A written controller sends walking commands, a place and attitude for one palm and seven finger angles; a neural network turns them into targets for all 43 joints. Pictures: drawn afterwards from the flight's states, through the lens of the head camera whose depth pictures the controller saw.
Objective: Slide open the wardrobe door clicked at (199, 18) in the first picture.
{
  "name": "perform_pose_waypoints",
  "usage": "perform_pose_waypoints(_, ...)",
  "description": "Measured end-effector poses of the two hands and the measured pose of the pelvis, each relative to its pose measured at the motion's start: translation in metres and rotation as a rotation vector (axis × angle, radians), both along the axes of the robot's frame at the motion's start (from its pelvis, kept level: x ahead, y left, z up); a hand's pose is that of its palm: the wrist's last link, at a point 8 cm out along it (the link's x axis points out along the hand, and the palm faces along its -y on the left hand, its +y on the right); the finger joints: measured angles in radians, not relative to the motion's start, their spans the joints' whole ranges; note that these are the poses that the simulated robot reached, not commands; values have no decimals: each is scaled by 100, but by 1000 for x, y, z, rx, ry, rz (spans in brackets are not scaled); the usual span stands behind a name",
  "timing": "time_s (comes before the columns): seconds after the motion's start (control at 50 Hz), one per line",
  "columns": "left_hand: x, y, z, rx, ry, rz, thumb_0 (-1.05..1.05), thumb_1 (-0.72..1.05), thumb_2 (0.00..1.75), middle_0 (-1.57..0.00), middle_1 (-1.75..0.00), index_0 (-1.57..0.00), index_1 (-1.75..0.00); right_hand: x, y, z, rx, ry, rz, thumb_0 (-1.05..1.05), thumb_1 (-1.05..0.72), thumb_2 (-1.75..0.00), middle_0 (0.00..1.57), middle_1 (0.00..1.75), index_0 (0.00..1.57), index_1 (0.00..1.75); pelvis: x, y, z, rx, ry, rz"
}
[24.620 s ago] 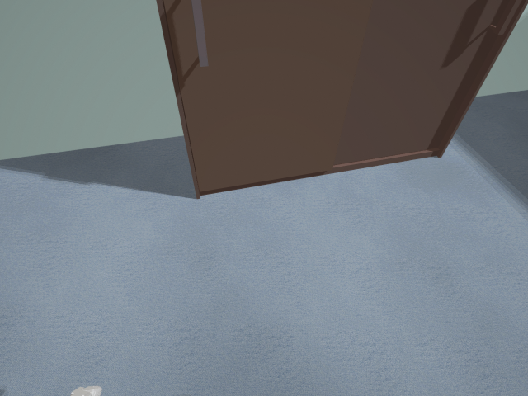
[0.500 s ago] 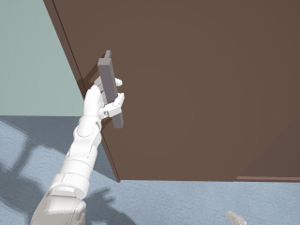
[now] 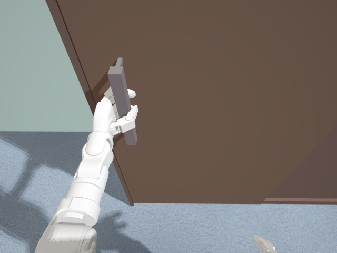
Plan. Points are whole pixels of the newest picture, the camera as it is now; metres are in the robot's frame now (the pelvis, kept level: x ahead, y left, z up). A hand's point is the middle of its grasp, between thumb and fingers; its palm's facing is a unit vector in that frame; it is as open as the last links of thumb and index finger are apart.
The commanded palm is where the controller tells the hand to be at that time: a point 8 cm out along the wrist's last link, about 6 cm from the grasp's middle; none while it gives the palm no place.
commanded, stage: grip the handle and tug to test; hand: left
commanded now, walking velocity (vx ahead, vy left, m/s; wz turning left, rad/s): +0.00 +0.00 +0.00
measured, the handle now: (126, 106) +0.46 +0.13 +0.10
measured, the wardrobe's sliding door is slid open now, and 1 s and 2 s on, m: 0.00 0.00 0.00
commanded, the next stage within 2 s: tug the door sideways, standing still in 0.28 s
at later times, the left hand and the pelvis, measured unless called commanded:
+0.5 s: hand (130, 119) +0.40 +0.11 +0.11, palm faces -0.01 -1.00 +0.00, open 6.5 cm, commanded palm +0.38 +0.14 +0.11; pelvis +0.04 +0.00 +0.01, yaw -1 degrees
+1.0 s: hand (132, 119) +0.40 +0.10 +0.11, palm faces +0.06 -1.00 -0.05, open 6.5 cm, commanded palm +0.37 +0.10 +0.11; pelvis +0.01 +0.00 -0.01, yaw +4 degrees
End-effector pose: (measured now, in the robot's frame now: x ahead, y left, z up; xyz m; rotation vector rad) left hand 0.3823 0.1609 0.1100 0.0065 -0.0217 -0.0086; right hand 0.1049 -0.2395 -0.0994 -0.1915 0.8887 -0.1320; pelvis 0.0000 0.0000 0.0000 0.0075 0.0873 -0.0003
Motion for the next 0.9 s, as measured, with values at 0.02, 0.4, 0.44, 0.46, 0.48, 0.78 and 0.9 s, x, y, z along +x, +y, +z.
perform_pose_waypoints(0.02,0,0,0,-1,1,-1,1,63,77,-37,-138,-35,-137,0,0,1,2,-4,-3,1,-91,-90,20,29,20,30,1,0,0,0,0,-3)
perform_pose_waypoints(0.4,-6,-1,1,-6,11,-14,2,69,72,-25,-136,-25,-135,35,-2,13,15,-41,-27,1,-91,-90,20,29,20,30,33,1,5,-2,1,-36)
perform_pose_waypoints(0.44,-6,-1,1,-5,14,-14,2,69,73,-26,-136,-25,-135,44,-2,14,12,-42,-18,1,-91,-90,20,29,20,30,36,2,6,-4,1,-29)
perform_pose_waypoints(0.46,-6,-1,2,-5,15,-12,2,68,73,-26,-136,-25,-135,48,-1,14,9,-42,-12,1,-91,-90,20,29,20,30,38,2,6,-5,2,-24)
perform_pose_waypoints(0.48,-6,-1,2,-5,17,-9,2,68,74,-26,-135,-26,-135,53,0,14,6,-42,-3,1,-91,-90,20,29,20,30,39,2,5,-6,2,-17)
perform_pose_waypoints(0.78,-7,-5,3,18,27,59,2,65,82,-29,-135,-27,-138,76,29,2,29,-40,131,1,-91,-90,20,29,20,30,25,3,-2,-10,6,61)
perform_pose_waypoints(0.9,-8,-7,3,30,24,67,1,67,82,-28,-135,-24,-140,58,34,-5,47,-25,143,1,-91,-90,20,29,20,30,16,4,-4,-11,1,68)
